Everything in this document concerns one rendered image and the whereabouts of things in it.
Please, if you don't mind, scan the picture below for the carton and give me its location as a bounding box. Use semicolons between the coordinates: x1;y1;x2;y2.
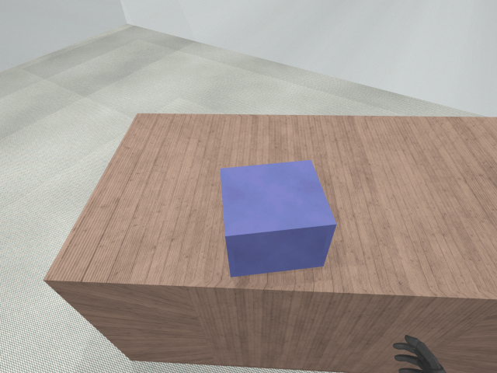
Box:
220;160;336;277

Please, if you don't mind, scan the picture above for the pedestal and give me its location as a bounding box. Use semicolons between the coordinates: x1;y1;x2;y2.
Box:
43;113;497;373

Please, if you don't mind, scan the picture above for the right robot hand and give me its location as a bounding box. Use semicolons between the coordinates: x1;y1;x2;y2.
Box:
393;335;446;373

